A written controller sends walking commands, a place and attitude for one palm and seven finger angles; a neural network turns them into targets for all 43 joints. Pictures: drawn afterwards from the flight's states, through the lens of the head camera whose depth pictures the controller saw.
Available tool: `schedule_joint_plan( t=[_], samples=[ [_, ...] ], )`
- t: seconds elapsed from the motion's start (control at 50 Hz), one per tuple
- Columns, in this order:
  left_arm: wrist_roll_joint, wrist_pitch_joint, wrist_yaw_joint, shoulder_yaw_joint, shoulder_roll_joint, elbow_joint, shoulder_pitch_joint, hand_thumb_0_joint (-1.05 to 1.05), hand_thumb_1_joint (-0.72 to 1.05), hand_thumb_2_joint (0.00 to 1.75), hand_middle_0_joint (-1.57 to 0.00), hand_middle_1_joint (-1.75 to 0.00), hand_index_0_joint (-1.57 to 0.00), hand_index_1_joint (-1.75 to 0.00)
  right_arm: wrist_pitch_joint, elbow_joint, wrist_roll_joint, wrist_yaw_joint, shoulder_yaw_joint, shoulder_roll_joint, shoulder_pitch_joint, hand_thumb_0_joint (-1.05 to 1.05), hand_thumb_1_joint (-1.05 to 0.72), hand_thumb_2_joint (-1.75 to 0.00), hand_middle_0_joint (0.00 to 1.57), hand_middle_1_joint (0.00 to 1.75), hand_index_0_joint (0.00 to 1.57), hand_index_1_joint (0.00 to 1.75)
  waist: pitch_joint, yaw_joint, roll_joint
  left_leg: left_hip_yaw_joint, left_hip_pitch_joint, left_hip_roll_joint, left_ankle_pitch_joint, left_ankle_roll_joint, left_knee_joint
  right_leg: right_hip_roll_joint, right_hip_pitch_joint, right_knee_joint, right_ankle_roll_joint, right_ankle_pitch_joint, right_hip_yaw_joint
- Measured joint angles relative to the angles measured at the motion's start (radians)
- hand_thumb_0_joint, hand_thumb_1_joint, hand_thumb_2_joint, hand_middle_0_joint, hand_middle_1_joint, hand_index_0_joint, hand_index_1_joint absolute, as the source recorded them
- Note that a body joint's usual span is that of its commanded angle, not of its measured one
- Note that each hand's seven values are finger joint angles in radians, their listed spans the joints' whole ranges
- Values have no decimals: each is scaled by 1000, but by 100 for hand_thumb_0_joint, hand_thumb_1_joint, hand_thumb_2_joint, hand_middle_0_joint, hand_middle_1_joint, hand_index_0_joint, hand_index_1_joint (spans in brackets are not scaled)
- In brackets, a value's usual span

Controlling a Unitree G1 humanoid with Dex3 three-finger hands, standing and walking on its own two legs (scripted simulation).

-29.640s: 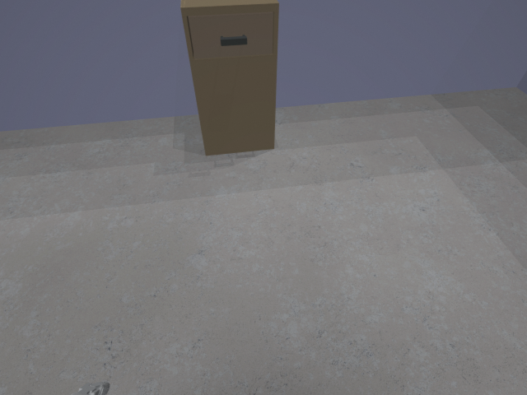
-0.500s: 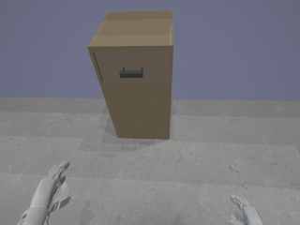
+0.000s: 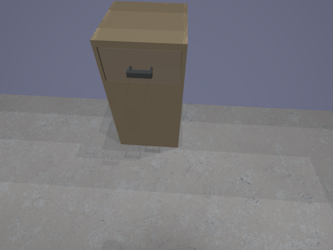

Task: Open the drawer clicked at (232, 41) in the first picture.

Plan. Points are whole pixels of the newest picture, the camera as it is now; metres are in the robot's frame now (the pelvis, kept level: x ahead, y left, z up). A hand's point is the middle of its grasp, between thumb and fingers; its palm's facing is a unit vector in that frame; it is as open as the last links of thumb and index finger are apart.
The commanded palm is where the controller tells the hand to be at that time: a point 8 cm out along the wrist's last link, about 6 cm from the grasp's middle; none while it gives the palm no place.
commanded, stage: let the arm hang, fingers relaxed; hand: left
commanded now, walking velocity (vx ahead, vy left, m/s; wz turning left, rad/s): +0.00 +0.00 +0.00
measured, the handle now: (140, 71) +0.86 +0.17 -0.10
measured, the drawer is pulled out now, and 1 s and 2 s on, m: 0.00 0.00 0.00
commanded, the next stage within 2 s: look to check the result in 0.46 s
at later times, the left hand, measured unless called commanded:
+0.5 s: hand out of the picture +0.07 +0.20 -0.16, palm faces -0.02 -0.97 -0.25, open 7.4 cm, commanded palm none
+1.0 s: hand out of the picture +0.09 +0.22 -0.15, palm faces -0.02 -0.94 -0.34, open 7.4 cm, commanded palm none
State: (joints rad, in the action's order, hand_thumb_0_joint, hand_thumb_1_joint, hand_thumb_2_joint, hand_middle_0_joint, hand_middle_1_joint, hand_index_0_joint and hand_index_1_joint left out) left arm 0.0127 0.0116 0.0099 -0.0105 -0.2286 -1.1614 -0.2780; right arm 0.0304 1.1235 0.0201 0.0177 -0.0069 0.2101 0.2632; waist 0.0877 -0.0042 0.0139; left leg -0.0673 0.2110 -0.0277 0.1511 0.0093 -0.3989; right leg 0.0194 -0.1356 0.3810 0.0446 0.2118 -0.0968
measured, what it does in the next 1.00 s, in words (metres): stands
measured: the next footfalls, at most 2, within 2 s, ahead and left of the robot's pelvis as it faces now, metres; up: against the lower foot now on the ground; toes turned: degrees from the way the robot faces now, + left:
left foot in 1.58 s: +0.16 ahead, +0.12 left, +0.00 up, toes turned +6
right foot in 1.96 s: +0.34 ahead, -0.15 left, +0.00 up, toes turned -3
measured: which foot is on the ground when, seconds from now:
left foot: down 0.00-1.00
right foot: down 0.00-1.00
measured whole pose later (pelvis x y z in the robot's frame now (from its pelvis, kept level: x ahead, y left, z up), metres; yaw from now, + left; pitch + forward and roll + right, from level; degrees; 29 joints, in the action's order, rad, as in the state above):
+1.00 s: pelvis +0.03 -0.02 +0.00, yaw -1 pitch -2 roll +1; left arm 0.01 -0.02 0.01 -0.02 -0.29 -1.14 -0.13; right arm 0.01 1.11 0.02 0.01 0.00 0.31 0.12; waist 0.07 -0.01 0.03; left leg -0.07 0.13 -0.04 0.15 -0.02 -0.30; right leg 0.04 -0.06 0.30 0.06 0.21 -0.09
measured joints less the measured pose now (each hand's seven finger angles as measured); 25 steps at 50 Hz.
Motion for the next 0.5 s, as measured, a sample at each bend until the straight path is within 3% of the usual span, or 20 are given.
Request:
schedule_joint_plan(
  t=[0.24,0.5],
  samples=[
    [3,-18,7,-5,3,36,79,1,91,90,-20,-30,-20,-30,-16,-2,2,-4,3,-19,-43,0,-91,-89,20,30,20,30,-37,-8,21,-11,-24,9,-3,1,25,-9,8,5,-4,10,10],
    [3,-29,-2,-3,15,44,116,0,91,90,-21,-30,-20,-30,-25,-1,1,-3,11,25,-74,0,-91,-89,20,30,20,30,-31,-13,2,-9,-47,6,-6,-6,53,-4,31,-27,0,7,10]
  ],
)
